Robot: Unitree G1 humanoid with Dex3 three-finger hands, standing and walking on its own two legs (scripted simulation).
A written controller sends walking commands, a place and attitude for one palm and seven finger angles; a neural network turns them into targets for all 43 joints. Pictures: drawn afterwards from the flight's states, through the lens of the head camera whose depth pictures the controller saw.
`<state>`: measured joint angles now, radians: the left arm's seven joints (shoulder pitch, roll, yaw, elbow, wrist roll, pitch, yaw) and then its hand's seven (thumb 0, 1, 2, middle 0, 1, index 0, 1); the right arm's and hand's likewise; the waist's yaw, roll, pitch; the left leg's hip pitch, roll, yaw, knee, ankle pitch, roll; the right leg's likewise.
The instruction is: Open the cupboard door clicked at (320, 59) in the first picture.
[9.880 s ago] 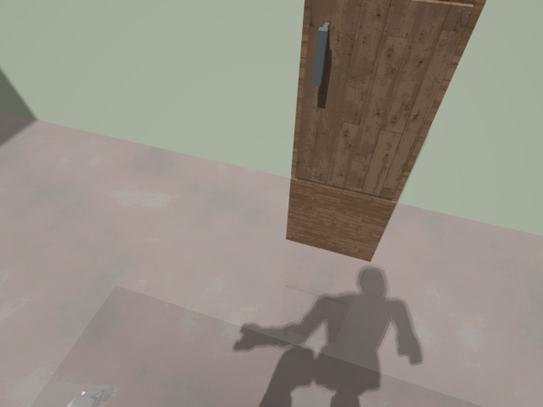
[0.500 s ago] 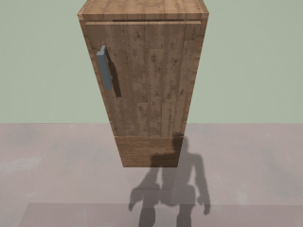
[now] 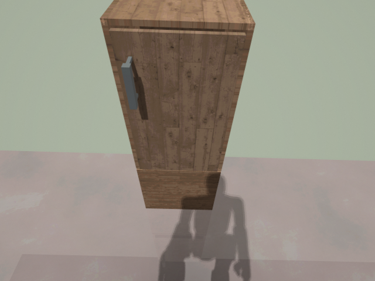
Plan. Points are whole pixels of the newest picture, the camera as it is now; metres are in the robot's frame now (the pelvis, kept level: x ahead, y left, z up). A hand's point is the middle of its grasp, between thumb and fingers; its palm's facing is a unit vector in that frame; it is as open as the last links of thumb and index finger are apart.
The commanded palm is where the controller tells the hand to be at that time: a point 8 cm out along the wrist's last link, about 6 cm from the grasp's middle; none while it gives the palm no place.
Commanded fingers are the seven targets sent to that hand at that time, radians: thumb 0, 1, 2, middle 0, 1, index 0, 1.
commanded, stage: look again from close up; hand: left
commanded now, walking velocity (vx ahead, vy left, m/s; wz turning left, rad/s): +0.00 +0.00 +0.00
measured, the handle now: (131, 83) +0.59 +0.19 +0.11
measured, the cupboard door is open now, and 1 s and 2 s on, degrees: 0 0 0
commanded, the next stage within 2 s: shuffle to correct the standing spot in 0.56 s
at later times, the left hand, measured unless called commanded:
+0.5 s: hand out of the picture +0.05 +0.21 -0.17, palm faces +0.03 -0.97 -0.23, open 7.4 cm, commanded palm none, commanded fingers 0.00 0.90 0.90 -0.20 -0.30 -0.20 -0.30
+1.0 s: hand out of the picture -0.07 +0.18 -0.17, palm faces +0.04 -0.99 -0.16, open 7.4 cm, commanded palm none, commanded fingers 0.00 0.90 0.90 -0.20 -0.30 -0.20 -0.30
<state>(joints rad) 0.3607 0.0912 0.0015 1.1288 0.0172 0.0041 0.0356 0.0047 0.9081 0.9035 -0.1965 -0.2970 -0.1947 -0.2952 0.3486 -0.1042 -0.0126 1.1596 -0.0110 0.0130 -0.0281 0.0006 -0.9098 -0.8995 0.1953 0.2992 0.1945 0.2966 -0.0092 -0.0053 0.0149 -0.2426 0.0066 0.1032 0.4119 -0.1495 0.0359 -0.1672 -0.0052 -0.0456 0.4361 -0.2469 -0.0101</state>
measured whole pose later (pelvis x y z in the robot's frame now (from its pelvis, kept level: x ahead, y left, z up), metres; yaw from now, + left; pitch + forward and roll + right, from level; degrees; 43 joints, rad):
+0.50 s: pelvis +0.00 +0.02 -0.01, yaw +0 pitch -3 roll -1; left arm 0.28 0.20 0.00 0.97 0.03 -0.01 0.04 0.00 0.91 0.90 -0.20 -0.30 -0.19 -0.30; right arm 0.23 -0.20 -0.01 0.99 -0.02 -0.01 -0.01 0.00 -0.91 -0.90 0.20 0.30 0.20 0.30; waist 0.00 0.00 -0.01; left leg -0.26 -0.01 0.11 0.50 -0.20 0.07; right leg -0.17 -0.03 -0.04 0.50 -0.28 0.02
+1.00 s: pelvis +0.00 +0.02 +0.00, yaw -1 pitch -2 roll -1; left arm 0.45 0.13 0.02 1.08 0.04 0.03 0.01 0.00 0.91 0.90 -0.19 -0.30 -0.19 -0.29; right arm 0.30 -0.17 -0.04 1.10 -0.02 0.03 -0.02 0.00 -0.91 -0.90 0.20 0.30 0.20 0.30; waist 0.01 0.02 0.01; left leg -0.26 0.00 0.12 0.47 -0.20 0.06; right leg -0.17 -0.02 -0.06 0.47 -0.28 -0.01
